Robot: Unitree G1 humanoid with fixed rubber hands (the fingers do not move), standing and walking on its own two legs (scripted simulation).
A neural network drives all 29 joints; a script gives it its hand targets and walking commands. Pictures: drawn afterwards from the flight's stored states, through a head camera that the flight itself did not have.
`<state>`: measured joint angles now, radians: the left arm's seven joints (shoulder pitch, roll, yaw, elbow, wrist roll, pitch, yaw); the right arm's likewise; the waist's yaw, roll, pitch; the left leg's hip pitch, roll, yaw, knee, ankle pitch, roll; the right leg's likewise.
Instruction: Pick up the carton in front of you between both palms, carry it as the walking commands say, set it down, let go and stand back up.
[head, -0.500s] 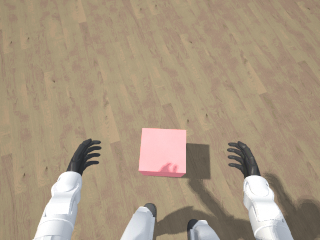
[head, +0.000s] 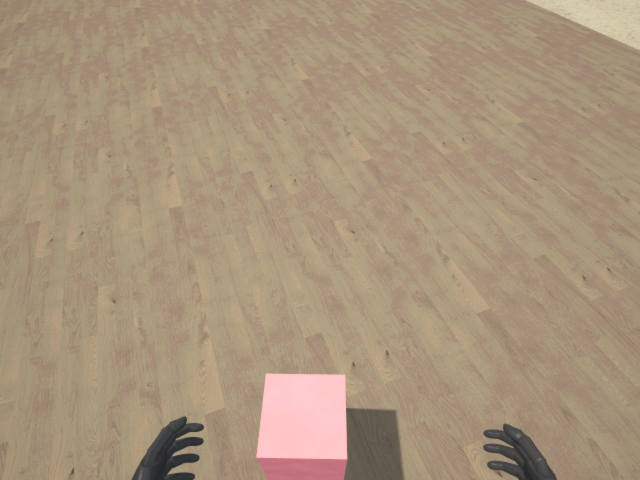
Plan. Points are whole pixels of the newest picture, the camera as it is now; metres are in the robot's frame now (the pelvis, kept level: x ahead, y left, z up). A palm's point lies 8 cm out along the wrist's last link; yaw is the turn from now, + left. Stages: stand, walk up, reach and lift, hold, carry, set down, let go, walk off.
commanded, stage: let go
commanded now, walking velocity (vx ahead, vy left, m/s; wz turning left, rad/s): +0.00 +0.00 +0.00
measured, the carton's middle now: (305, 428) +0.40 +0.08 -0.65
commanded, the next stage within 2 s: stand in 0.28 s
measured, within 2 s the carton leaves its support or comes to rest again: neither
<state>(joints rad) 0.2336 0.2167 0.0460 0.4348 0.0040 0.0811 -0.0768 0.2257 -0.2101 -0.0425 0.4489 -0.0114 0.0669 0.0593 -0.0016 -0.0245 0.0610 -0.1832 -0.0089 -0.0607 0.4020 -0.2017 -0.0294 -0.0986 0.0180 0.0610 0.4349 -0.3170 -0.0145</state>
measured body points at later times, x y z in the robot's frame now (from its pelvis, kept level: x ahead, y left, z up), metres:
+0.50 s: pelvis +0.03 +0.02 -0.02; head +0.04 +0.02 +0.43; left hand +0.13 +0.31 -0.10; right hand +0.15 -0.24 -0.13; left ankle +0.01 +0.14 -0.74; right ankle -0.05 -0.11 -0.74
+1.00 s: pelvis +0.04 +0.02 -0.03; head +0.06 +0.03 +0.42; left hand +0.05 +0.31 -0.14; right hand +0.19 -0.21 -0.15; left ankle +0.01 +0.14 -0.74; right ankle -0.05 -0.11 -0.74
